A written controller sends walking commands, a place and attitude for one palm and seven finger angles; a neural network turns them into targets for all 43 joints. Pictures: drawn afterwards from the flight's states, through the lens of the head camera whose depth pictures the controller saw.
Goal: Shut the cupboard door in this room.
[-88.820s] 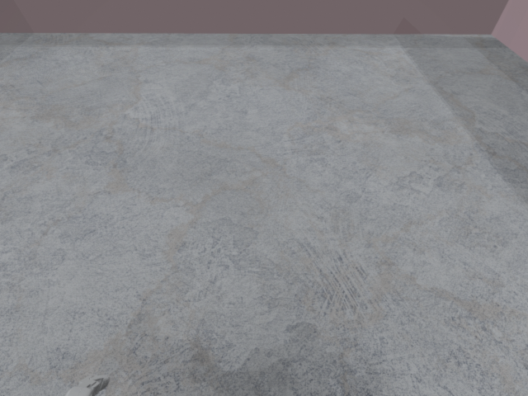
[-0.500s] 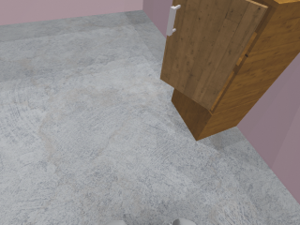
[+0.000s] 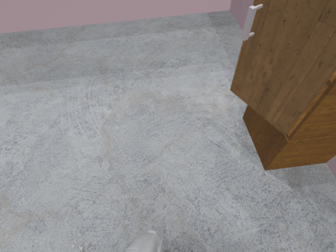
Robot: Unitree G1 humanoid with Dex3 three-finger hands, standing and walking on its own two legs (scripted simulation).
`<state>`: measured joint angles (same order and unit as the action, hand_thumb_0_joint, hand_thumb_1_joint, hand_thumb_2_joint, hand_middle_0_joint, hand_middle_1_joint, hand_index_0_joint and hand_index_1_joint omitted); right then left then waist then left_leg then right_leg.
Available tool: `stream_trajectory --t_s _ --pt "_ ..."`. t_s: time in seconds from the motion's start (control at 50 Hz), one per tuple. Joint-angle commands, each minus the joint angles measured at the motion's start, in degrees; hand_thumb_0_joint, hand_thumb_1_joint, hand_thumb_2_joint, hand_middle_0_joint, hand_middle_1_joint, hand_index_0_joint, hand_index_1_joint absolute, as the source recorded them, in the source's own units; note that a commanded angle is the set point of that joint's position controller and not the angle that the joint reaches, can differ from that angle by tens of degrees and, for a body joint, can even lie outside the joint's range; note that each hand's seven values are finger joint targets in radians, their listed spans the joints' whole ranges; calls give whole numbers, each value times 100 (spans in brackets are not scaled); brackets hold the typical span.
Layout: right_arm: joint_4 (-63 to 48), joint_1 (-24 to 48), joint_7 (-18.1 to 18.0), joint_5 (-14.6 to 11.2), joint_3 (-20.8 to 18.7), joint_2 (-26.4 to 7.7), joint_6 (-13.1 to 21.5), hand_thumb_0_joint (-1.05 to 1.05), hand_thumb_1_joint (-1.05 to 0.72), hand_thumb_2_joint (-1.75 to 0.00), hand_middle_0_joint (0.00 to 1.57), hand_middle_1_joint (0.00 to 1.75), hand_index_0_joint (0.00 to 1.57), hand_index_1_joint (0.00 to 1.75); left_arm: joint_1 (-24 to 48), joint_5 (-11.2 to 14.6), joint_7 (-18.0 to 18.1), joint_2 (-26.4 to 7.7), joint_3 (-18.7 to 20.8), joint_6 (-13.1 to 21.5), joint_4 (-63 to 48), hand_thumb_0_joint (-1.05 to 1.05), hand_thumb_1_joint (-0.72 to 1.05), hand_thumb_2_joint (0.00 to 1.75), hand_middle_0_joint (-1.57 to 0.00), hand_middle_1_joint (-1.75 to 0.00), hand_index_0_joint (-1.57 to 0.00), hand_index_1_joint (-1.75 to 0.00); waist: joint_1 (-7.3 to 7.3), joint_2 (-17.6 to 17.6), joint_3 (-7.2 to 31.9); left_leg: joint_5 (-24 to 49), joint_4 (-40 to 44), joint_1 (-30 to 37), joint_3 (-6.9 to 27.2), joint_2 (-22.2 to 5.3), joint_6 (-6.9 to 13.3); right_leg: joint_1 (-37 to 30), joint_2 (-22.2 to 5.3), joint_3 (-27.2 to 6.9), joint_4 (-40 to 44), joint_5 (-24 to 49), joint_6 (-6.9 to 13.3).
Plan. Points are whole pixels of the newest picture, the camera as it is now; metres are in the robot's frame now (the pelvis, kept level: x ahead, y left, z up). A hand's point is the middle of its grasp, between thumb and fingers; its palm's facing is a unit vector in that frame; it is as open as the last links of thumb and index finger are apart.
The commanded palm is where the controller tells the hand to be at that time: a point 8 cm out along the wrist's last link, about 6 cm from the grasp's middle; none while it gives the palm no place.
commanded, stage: walk to a spot facing it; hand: left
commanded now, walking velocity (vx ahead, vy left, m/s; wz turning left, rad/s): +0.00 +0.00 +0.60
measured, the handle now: (252, 22) +0.93 -0.32 +0.04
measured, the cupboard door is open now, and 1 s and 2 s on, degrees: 26 26 26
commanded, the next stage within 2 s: turn to face it in 1.24 s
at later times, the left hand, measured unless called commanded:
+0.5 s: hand out of the picture +0.04 +0.27 -0.17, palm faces +0.33 -0.91 -0.24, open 7.4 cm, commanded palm none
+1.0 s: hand (95, 227) +0.20 +0.22 -0.15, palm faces +0.56 -0.79 -0.23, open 7.2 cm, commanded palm none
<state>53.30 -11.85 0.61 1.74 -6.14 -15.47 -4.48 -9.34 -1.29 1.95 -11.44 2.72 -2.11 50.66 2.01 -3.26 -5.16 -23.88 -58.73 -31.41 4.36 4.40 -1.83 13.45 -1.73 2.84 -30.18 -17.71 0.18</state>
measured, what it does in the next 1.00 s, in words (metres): walks ahead, turning left: left foot, then right foot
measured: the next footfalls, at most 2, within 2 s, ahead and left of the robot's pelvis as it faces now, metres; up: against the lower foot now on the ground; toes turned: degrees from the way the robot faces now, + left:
left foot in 0.30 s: +0.03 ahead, +0.15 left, +0.00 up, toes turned +19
right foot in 0.72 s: +0.32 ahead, -0.01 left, +0.00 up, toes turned +16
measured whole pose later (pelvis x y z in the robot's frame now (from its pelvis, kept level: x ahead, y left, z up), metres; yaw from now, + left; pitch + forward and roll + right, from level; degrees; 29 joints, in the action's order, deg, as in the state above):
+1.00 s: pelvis +0.27 +0.05 +0.01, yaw +33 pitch +0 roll +1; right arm 56.5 -13.1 1.4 1.5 -4.1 -12.1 -1.0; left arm -17.7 -1.5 1.1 -8.7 3.4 4.3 54.4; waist 1.1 -0.9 -4.0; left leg -12.8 -68.2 -35.0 -1.6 -3.6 0.2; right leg 7.8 -3.3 16.2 -23.1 -15.7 2.5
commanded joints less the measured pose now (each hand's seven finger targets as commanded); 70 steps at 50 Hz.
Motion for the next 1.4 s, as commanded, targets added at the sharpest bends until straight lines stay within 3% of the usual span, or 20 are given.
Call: stream_trajectory --t_s 0.0,0.18,0.24,0.28,0.3,0.4,0.58,0.66,0.68,0.7,0.72,0.82,0.92,1.1,1.2,1.22,1.24,1.26,1.32,1.38 --pt "-464 -28 77 -62 33 -244 100 0 -90 -90 20 30 20 30 65 -9 72 -936 226 246 -503 0 90 90 -20 -30 -20 -30 20 1388 353 35 -755 -278 -330 -483 -189 -551 -1509 -512 899 2683 751" --pt "-785 863 177 -63 176 -67 261 0 -90 -90 20 30 20 30 -1001 -76 -84 -1342 448 323 -107 0 90 90 -20 -30 -20 -30 -546 1642 311 -424 1622 362 -1043 -605 27 -1184 -2044 -317 958 1151 677" --pt "-600 131 145 -39 161 -221 393 0 -90 -90 20 30 20 30 -818 -9 -152 -1333 460 335 -106 0 90 90 -20 -30 -20 -30 -101 1025 602 309 3151 2127 -1212 -394 176 -345 -1791 352 -2 769 302" --pt "-253 -1261 38 51 -161 -1428 453 0 -90 -90 20 30 20 30 -357 34 -283 -693 293 317 -540 0 90 90 -20 -30 -20 -30 669 -1889 974 530 4124 4353 2275 -2559 1184 2742 -466 985 -3175 -1817 -420" --pt "-30 -1760 -30 26 -145 -1404 442 0 -90 -90 20 30 20 30 412 -43 -268 -779 234 308 -833 0 90 90 -20 -30 -20 -30 886 -1115 745 1174 4244 4248 2438 -2830 1547 3338 -543 205 -3754 -1764 -279" --pt "-371 -510 -164 -4 136 -693 639 0 -90 -90 20 30 20 30 -12 -51 -350 -747 299 288 -422 0 90 90 -20 -30 -20 -30 82 -457 196 1202 4422 2811 1129 -1887 1165 2651 -643 -209 -3517 -155 -327" --pt "-58 -622 -127 -2 139 -660 706 0 -90 -90 20 30 20 30 302 -6 -427 -593 223 307 -535 0 90 90 -20 -30 -20 -30 -49 -410 -137 1046 4617 2110 640 -1589 1246 1573 -313 129 -1224 676 -377" --pt "15 -355 -122 -18 124 -648 681 0 -90 -90 20 30 20 30 -723 -16 -394 -810 351 398 -267 0 90 90 -20 -30 -20 -30 -632 2 82 836 3596 1181 541 -1364 1003 -513 -68 101 -400 777 -206" --pt "-13 -355 -97 -70 154 -459 695 0 -90 -90 20 30 20 30 -1621 -60 -356 -1131 452 472 -3 0 90 90 -20 -30 -20 -30 -999 717 497 592 2263 531 119 -859 800 -1725 -454 -411 126 -12 -94" --pt "-100 -760 -69 -153 231 52 721 0 -90 -90 20 30 20 30 -2267 -130 -280 -1780 602 525 131 0 90 90 -20 -30 -20 -30 -1155 2704 1204 -961 -45 -308 -485 73 506 -2562 -2180 -2787 1309 -1578 354" --pt "-185 -715 -68 -107 197 -86 682 0 -90 -90 20 30 20 30 -2085 -33 -214 -1740 538 479 69 0 90 90 -20 -30 -20 -30 -958 2486 1063 -1092 -1296 -564 -40 -154 575 -1916 -2602 -3820 2158 -2667 480" --pt "158 -616 44 -40 231 193 567 0 -90 -90 20 30 20 30 -772 -24 -148 -481 227 636 -142 0 90 90 -20 -30 -20 -30 -173 990 531 1032 -1574 -193 -164 -863 326 -506 -1689 -509 1682 871 246" --pt "55 -297 97 -32 269 414 422 0 -90 -90 20 30 20 30 -1393 -34 -95 -265 171 747 220 0 90 90 -20 -30 -20 -30 -154 977 452 1200 -1125 -795 -492 -903 183 -1136 -1647 502 1405 3668 205" --pt "-545 973 222 -42 386 312 385 0 -90 -90 20 30 20 30 -1639 -44 -52 -582 156 658 399 0 90 90 -20 -30 -20 -30 -276 1023 -47 1014 1174 -679 -1118 -849 308 -1677 -1921 1164 1166 4579 429" --pt "-391 -297 140 7 230 -226 427 0 -90 -90 20 30 20 30 -1275 20 -83 -1074 299 553 205 0 90 90 -20 -30 -20 -30 405 871 799 1381 2413 1881 -1390 -232 617 -1026 -1877 1610 -1243 5055 206" --pt "-286 -920 87 46 101 -696 459 0 -90 -90 20 30 20 30 -1219 62 -114 -987 300 514 96 0 90 90 -20 -30 -20 -30 691 129 1324 2751 2763 3161 -390 -923 921 60 -1472 1625 -2648 2982 -47" --pt "-265 -1251 10 40 -31 -1394 505 0 -90 -90 20 30 20 30 -1253 148 -153 -610 215 456 -155 0 90 90 -20 -30 -20 -30 644 -1295 1757 5310 3126 4090 2225 -2750 1821 1856 -417 1178 -4542 -1974 -417" --pt "-212 -1340 -63 -95 -3 -1466 456 0 -90 -90 20 30 20 30 -727 105 -83 -826 165 358 -408 0 90 90 -20 -30 -20 -30 695 -275 1831 5014 3440 3820 2503 -2937 2032 1989 -395 103 -5040 -2004 -304" --pt "-640 -54 -161 -29 177 -857 525 0 -90 -90 20 30 20 30 -774 4 -81 -526 257 268 -302 0 90 90 -20 -30 -20 -30 45 -196 881 2193 4048 1929 1707 -2271 1402 1961 -714 -305 -4530 -968 -335" --pt "-575 225 -240 -40 359 -401 634 0 -90 -90 20 30 20 30 -1418 -54 -113 -341 211 137 104 0 90 90 -20 -30 -20 -30 -316 -169 1123 2814 4110 1846 631 -1744 925 1486 -548 -331 -4000 -146 -365"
